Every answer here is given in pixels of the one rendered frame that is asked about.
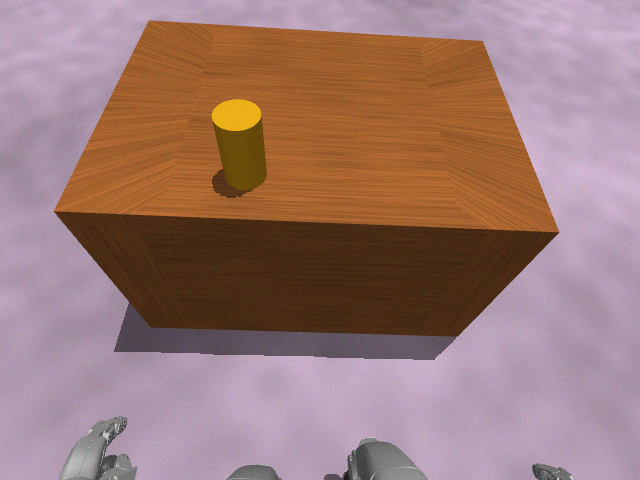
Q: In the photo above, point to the right robot hand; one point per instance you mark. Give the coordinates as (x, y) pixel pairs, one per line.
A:
(546, 472)

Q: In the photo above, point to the can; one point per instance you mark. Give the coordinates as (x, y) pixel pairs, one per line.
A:
(239, 133)

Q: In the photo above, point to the left robot hand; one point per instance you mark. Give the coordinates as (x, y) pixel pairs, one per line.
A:
(87, 456)

